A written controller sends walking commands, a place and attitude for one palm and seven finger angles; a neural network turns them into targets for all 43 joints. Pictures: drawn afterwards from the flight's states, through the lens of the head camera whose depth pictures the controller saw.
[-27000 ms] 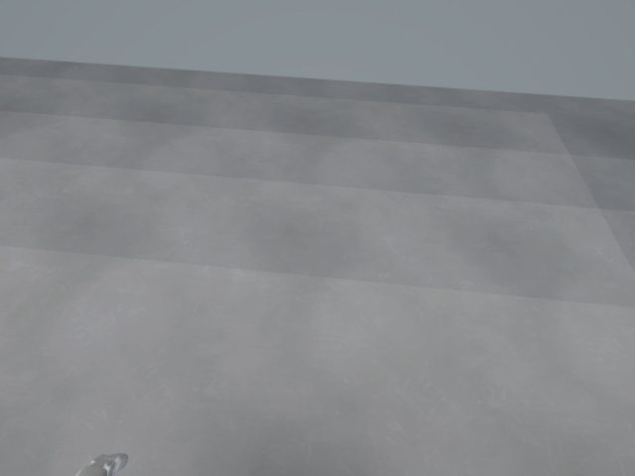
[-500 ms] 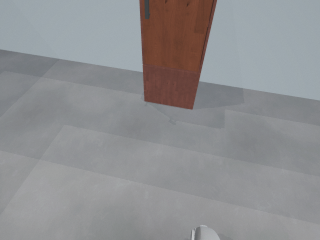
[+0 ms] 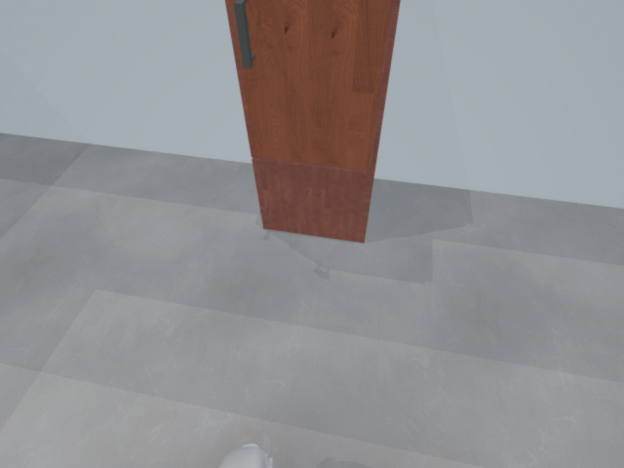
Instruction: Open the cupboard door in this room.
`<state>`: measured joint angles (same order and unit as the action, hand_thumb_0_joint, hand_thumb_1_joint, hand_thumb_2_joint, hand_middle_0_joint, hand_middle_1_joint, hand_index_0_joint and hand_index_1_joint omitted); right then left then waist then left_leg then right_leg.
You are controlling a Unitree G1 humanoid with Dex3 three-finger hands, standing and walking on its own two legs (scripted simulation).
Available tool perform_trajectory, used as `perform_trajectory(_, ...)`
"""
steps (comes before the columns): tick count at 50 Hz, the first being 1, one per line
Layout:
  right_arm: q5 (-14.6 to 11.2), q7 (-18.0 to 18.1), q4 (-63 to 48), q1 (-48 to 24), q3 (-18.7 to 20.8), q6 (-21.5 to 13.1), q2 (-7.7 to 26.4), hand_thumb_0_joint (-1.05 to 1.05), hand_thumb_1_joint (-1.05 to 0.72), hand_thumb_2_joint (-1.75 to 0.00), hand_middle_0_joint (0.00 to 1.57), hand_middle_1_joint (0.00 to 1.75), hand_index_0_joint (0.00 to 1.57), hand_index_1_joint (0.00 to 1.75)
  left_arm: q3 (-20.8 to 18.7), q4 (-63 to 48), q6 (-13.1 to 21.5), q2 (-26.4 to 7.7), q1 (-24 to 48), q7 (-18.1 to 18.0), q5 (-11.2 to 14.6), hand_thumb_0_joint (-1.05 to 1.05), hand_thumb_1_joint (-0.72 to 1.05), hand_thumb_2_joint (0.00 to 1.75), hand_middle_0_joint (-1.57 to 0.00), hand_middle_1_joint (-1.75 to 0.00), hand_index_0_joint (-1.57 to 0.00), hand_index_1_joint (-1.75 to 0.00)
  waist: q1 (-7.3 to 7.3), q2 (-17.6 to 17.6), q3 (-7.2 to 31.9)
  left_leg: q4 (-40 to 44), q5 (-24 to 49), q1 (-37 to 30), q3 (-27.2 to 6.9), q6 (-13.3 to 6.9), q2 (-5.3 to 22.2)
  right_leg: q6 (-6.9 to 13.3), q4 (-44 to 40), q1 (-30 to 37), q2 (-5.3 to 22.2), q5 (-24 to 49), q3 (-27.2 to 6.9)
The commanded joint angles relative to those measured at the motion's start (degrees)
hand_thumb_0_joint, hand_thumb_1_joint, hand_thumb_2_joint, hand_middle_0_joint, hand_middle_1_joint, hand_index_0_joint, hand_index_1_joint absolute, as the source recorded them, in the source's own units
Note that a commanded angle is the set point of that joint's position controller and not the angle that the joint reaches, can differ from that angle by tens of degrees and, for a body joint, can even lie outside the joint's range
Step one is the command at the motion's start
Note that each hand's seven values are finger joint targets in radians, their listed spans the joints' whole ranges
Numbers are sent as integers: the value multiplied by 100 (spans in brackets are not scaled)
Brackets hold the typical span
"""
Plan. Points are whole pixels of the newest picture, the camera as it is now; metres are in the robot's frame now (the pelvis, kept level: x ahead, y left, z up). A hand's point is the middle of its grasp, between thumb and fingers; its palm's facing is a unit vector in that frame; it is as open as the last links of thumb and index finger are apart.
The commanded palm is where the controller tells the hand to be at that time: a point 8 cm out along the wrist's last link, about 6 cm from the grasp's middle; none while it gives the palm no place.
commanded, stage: stand and wait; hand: left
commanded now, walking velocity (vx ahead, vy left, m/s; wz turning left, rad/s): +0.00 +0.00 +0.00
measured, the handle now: (246, 33) +1.09 +0.23 +0.07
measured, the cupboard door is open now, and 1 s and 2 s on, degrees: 0 0 0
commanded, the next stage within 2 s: look at it before walking up in 0.76 s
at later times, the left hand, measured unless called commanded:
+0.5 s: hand out of the picture +0.04 +0.18 -0.18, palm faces +0.01 -0.99 -0.15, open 7.4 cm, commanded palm none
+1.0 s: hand out of the picture +0.06 +0.16 -0.18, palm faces +0.01 -0.99 -0.14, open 7.4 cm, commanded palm none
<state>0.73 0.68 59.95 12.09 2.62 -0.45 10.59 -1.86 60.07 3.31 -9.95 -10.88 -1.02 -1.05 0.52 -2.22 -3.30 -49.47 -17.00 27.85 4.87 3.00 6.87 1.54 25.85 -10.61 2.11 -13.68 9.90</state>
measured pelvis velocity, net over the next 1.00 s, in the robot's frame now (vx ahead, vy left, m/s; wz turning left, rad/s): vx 0.08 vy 0.01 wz -0.01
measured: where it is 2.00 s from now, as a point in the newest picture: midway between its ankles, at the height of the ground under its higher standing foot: outside the picture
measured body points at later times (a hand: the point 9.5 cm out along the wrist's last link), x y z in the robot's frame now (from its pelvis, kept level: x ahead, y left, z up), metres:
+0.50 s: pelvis +0.07 +0.02 +0.00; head +0.07 +0.03 +0.45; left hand +0.04 +0.23 -0.16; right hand +0.11 -0.21 -0.15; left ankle +0.10 +0.12 -0.74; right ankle +0.03 -0.12 -0.74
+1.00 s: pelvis +0.08 +0.01 +0.00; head +0.09 +0.01 +0.45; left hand +0.06 +0.21 -0.16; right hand +0.04 -0.19 -0.16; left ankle +0.10 +0.12 -0.74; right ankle +0.03 -0.12 -0.74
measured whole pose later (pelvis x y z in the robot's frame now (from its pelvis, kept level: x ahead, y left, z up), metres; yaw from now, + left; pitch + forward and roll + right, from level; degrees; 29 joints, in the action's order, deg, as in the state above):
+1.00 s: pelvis +0.08 +0.01 +0.00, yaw -1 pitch -1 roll +0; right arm 0.0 1.4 67.6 18.1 0.4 -0.5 5.3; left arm 0.7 65.7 0.8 -6.4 -17.5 -2.2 -0.7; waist 0.5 0.5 -2.5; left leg -23.9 -10.6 11.7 8.0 -0.4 2.9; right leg -1.4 22.8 -5.2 3.0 -16.1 4.9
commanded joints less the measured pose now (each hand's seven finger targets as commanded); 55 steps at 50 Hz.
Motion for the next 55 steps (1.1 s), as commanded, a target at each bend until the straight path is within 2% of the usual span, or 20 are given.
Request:
perform_trajectory(1,14,-64,-79,446,-52,-73,20,0,-90,-90,20,30,20,30,-107,-87,6,-720,-204,-31,16,0,90,90,-20,-30,-20,-30,7,1048,210,1162,537,-1026,60,41,-127,539,-788,-234,1253,2106,-657)
perform_trajectory(2,25,-59,-50,439,-55,-93,57,0,-90,-90,20,30,20,30,-98,-33,-22,-712,-211,-44,30,0,90,90,-20,-30,-20,-30,38,1041,165,1582,832,-1402,82,36,-139,440,-696,-400,1195,1775,-669)
perform_trajectory(3,27,-64,23,571,-57,-124,159,0,-90,-90,20,30,20,30,-82,7,-58,-690,-198,-54,41,0,90,90,-20,-30,-20,-30,122,821,210,2042,1263,-1830,51,28,-140,307,-511,-518,1088,1310,-635)
perform_trajectory(4,29,-66,71,715,-34,-176,354,0,-90,-90,20,30,20,30,-60,57,-102,-570,-390,-58,37,0,90,90,-20,-30,-20,-30,105,211,346,2270,2030,-2231,-217,-36,44,118,-135,-618,823,751,-572)
perform_trajectory(5,44,-48,90,768,7,-196,652,0,-90,-90,20,30,20,30,-30,95,-145,-434,-605,-63,42,0,90,90,-20,-30,-20,-30,44,-519,385,2447,2680,-2274,-711,-253,547,-87,195,-629,494,-94,-453)
perform_trajectory(6,57,-6,54,638,-8,-183,799,0,-90,-90,20,30,20,30,19,138,-184,-229,-833,-68,59,0,90,90,-20,-30,-20,-30,-55,-935,312,2735,2840,-2063,-1142,-571,989,-252,348,-569,312,-759,-360)
perform_trajectory(7,42,55,71,472,-20,-177,798,0,-90,-90,20,30,20,30,62,254,-227,-191,-899,-77,77,0,90,90,-20,-30,-20,-30,-32,-1511,513,3212,2612,-2013,-1517,-808,1166,-376,765,-391,270,-1124,-327)
perform_trajectory(9,29,117,78,261,-46,-157,707,0,-90,-90,20,30,20,30,76,315,-268,-289,-749,-51,67,0,90,90,-20,-30,-20,-30,-50,-1190,379,3435,2542,-2014,-1399,-991,1119,-333,1366,-589,333,-1520,-625)
perform_trajectory(11,12,133,89,153,-44,-171,643,0,-90,-90,20,30,20,30,97,415,-247,-263,-818,-29,58,0,90,90,-20,-30,-20,-30,-86,-787,556,3249,2897,-2251,-1116,-1063,1004,-339,1221,-592,410,-1378,-729)
perform_trajectory(12,-3,129,108,87,-28,-166,638,0,-90,-90,20,30,20,30,105,457,-247,-240,-863,-34,56,0,90,90,-20,-30,-20,-30,-106,-621,593,3185,2756,-2236,-961,-1036,924,-354,979,-473,405,-1201,-706)
perform_trajectory(14,-32,126,131,-1,1,-144,570,0,-90,-90,20,30,20,30,120,564,-242,-202,-1061,-49,34,0,90,90,-20,-30,-20,-30,-166,-252,656,3024,2235,-2145,-690,-853,678,-368,175,-160,380,-470,-659)
perform_trajectory(16,-76,92,151,18,-14,-114,430,0,-90,-90,20,30,20,30,162,618,-206,-269,-1107,-73,10,0,90,90,-20,-30,-20,-30,-105,214,436,2959,1333,-1880,-492,-516,306,-327,-658,41,521,309,-850)
perform_trajectory(17,-81,66,166,48,-33,-107,376,0,-90,-90,20,30,20,30,177,603,-197,-318,-1077,-79,15,0,90,90,-20,-30,-20,-30,-56,175,329,3055,899,-1866,-443,-413,185,-282,-750,-32,629,344,-918)
perform_trajectory(18,-70,60,195,40,-19,-80,325,0,-90,-90,20,30,20,30,178,609,-185,-347,-929,-76,20,0,90,90,-20,-30,-20,-30,-12,496,52,3120,565,-1812,-437,-341,137,-275,-789,-262,601,138,-943)
perform_trajectory(19,-58,60,209,66,-17,-61,350,0,-90,-90,20,30,20,30,188,600,-187,-298,-903,-73,15,0,90,90,-20,-30,-20,-30,1,708,-171,3124,500,-1867,-408,-331,118,-255,-836,-461,590,49,-952)
perform_trajectory(20,-56,60,240,172,-21,-61,343,0,-90,-90,20,30,20,30,190,602,-183,-285,-928,-76,15,0,90,90,-20,-30,-20,-30,14,761,-154,3104,708,-1915,-399,-344,126,-247,-855,-416,590,162,-928)
perform_trajectory(24,-50,65,368,357,-91,-108,319,0,-90,-90,20,30,20,30,188,572,-180,-278,-1051,-117,37,0,90,90,-20,-30,-20,-30,-18,320,-52,3184,1016,-2001,-346,-357,112,-243,-861,-167,589,429,-931)
perform_trajectory(26,-53,69,400,397,-114,-115,283,0,-90,-90,20,30,20,30,186,579,-178,-279,-1118,-130,41,0,90,90,-20,-30,-20,-30,-45,271,-37,3165,1104,-1992,-336,-363,108,-234,-883,-91,599,503,-932)
perform_trajectory(39,-52,104,605,877,-140,-100,114,0,-90,-90,20,30,20,30,156,515,-210,-191,-1159,-164,68,0,90,90,-20,-30,-20,-30,-68,325,-210,3094,1106,-1809,-298,-363,77,-170,-858,27,558,471,-861)
perform_trajectory(55,-60,121,586,878,-98,-92,47,0,-90,-90,20,30,20,30,154,496,-201,-107,-1279,-174,43,0,90,90,-20,-30,-20,-30,-39,339,-152,2938,1139,-1903,-309,-385,83,-161,-808,-105,521,502,-886)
